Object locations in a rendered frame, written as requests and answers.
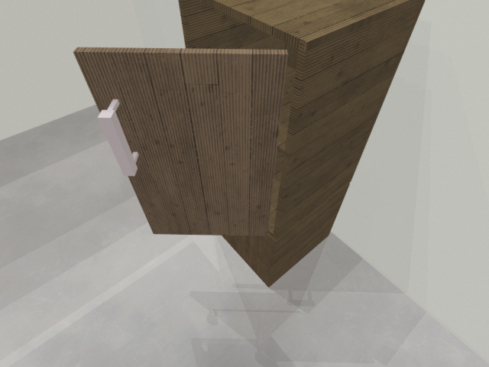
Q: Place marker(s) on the handle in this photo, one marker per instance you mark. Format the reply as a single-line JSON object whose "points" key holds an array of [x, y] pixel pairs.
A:
{"points": [[117, 140]]}

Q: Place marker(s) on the cupboard door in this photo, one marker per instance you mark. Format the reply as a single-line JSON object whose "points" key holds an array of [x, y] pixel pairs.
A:
{"points": [[205, 123]]}

